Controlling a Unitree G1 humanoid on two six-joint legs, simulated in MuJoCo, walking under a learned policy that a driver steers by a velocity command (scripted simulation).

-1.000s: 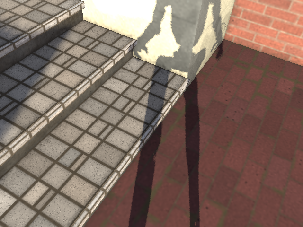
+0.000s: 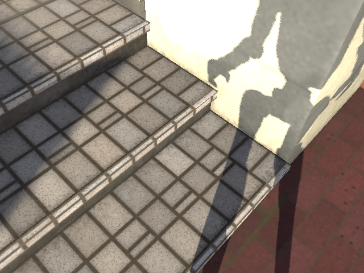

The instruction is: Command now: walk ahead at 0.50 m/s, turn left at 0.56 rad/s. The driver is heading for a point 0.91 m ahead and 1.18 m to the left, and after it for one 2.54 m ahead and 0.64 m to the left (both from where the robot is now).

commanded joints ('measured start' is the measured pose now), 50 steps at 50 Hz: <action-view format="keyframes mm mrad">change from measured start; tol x32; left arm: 1 20 57 14 -59 14 11 6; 34 338 174 -6 204 -23 63 54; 50 6 -54 -71 -126 34 24 -4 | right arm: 1 -48 -153 -38 -92 -1 -17 -25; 15 176 -18 16 -165 37 3 -47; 32 -390 106 136 -408 4 17 -6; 39 101 -272 -23 -229 -10 34 -20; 50 28 -38 36 8 7 -11 3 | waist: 1 48 40 -87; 12 87 189 -145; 15 41 -311 -374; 27 -3 -24 55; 37 -143 -250 -336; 39 -85 373 -486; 43 57 38 -6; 50 88 80 -53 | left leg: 1 23 246 -230 -165 472 174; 11 84 221 -374 50 203 48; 13 -48 122 -290 375 235 -28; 15 -528 7 -172 996 -499 -121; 25 -1135 138 -97 1909 -251 -95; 36 -288 19 244 697 -367 13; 39 375 378 -954 -76 -214 277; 50 -176 147 -235 -111 53 77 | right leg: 1 -25 1 -38 -129 96 50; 12 319 112 -44 -713 250 -7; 15 903 -418 793 -824 131 -309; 28 184 -160 -57 -971 -44 -162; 32 319 -178 -178 -1130 338 -199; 36 710 -248 -237 -671 1813 -184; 37 696 -228 -233 -484 1761 -162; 39 -107 133 0 316 23 -69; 45 -401 7 -16 733 125 -124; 50 -409 0 -123 417 329 -44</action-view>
